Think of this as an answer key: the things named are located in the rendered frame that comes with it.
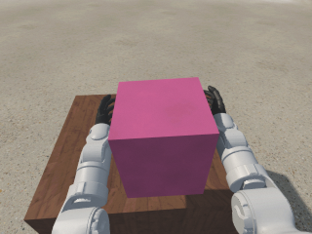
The right robot hand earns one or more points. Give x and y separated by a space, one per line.
216 101

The left robot upper arm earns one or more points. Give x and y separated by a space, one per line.
93 220

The robot left forearm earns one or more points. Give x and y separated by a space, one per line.
89 188

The pedestal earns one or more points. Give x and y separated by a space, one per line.
207 213

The left robot hand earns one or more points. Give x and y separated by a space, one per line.
103 116

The right robot upper arm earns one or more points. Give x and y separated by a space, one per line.
262 211

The robot right forearm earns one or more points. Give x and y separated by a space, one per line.
243 172

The carton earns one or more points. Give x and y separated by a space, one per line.
162 137

